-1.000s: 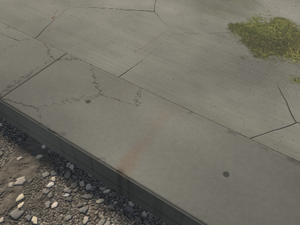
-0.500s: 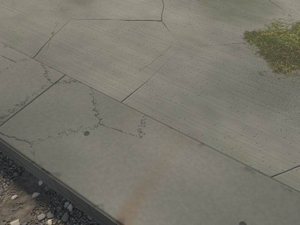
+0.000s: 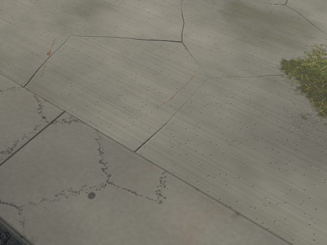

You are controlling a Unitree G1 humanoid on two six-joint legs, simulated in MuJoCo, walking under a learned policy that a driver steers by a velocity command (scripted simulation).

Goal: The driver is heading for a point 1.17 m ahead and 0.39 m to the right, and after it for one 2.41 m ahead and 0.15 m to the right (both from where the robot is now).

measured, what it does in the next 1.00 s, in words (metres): climbs: right foot 0.18 m higher, then left foot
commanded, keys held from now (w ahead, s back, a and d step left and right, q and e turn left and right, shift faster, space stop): w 0.54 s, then w+e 0.46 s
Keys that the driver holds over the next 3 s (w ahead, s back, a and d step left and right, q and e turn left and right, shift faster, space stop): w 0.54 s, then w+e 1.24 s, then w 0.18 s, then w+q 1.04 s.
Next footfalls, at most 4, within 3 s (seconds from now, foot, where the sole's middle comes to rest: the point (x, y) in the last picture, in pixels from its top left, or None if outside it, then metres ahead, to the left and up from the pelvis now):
0.30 right None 0.30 -0.08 -0.59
0.92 left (143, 181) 0.67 0.10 -0.59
1.46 right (227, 146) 0.84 -0.25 -0.59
1.92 left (214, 92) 1.17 -0.23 -0.59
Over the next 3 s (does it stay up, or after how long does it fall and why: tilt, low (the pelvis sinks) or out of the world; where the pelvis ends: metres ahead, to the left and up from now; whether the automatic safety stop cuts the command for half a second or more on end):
stays up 1.44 -0.44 0.18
